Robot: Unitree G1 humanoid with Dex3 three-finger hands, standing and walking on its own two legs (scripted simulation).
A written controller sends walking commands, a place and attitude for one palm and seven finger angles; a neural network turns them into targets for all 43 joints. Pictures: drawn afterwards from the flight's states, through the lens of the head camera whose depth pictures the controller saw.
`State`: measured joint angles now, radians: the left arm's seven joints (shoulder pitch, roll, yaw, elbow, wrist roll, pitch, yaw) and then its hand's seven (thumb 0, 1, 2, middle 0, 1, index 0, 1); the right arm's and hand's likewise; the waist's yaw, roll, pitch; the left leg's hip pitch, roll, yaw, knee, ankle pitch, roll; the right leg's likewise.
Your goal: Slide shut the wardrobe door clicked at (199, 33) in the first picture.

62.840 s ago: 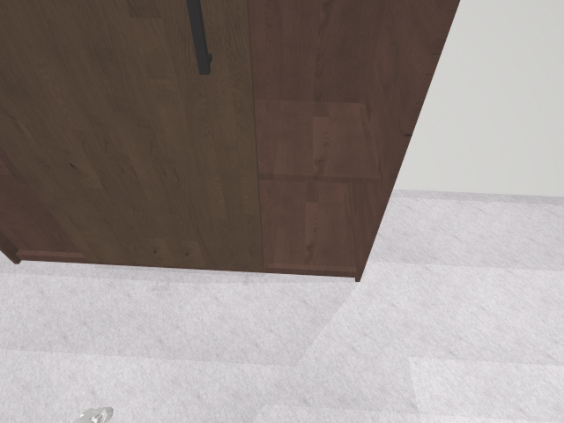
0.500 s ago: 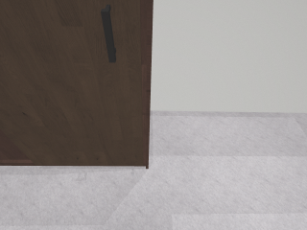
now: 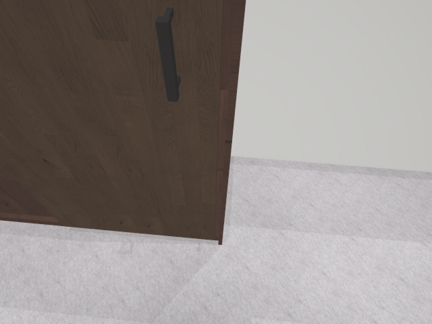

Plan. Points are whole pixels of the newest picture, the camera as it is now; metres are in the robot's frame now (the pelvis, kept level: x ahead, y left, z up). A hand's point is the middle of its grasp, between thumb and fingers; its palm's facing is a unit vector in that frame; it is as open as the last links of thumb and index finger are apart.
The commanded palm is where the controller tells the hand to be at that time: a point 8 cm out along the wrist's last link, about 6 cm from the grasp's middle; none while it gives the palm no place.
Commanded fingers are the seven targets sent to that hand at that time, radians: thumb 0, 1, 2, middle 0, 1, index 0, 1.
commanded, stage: come to a stop and stand still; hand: left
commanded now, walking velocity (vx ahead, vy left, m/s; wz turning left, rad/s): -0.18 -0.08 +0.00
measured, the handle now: (171, 57) +0.51 +0.12 +0.22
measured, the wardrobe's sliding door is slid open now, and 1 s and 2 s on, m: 0.02 0.02 0.02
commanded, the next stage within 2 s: look again from close up in 1.26 s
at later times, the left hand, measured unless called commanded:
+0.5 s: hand out of the picture +0.02 +0.17 -0.16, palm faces +0.00 -0.97 -0.24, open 7.4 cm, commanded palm none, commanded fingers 0.00 0.90 0.90 -0.20 -0.30 -0.20 -0.30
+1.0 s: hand out of the picture -0.05 +0.19 -0.17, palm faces -0.05 -0.98 -0.20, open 7.4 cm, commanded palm none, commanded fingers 0.00 0.90 0.90 -0.20 -0.30 -0.20 -0.30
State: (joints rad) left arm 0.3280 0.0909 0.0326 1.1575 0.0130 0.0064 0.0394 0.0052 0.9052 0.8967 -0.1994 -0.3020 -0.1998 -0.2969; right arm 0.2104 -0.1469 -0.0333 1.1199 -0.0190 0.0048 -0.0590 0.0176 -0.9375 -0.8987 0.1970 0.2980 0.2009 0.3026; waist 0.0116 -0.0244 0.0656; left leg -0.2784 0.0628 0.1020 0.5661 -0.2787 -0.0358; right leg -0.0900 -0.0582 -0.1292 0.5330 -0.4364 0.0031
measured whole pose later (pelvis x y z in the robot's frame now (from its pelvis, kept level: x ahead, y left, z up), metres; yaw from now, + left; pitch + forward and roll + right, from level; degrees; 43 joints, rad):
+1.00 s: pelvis -0.06 +0.02 +0.00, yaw -4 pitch +0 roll +0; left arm 0.34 0.17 0.00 1.04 0.01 0.00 0.03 0.01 0.91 0.90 -0.20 -0.30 -0.20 -0.30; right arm 0.34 -0.14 0.01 1.06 -0.02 0.01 -0.01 0.01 -0.91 -0.90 0.20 0.30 0.20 0.30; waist -0.01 0.00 0.00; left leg -0.31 0.01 0.08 0.51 -0.21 0.02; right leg -0.20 -0.03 -0.07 0.52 -0.33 0.00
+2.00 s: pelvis -0.02 -0.01 +0.01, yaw -4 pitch +0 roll +1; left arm 0.30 0.17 -0.01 1.10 0.01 -0.02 0.03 0.00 0.91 0.90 -0.20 -0.30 -0.20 -0.30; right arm 0.24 -0.17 0.02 1.13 -0.01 -0.01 -0.02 0.01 -0.91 -0.90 0.20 0.30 0.20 0.30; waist 0.00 -0.01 0.01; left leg -0.21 0.03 0.08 0.44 -0.23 -0.01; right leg -0.10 -0.01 -0.07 0.45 -0.35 -0.02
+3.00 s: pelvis -0.02 -0.02 +0.01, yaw -3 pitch +0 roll +1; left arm 0.35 0.13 0.00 1.12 0.01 -0.02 0.03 0.00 0.91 0.90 -0.20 -0.30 -0.20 -0.30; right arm 0.27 -0.14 0.02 1.15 -0.01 -0.01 -0.04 0.01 -0.92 -0.90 0.20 0.30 0.20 0.30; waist 0.01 -0.02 0.01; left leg -0.20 0.04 0.05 0.44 -0.24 -0.03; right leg -0.07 0.00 -0.09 0.42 -0.35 -0.04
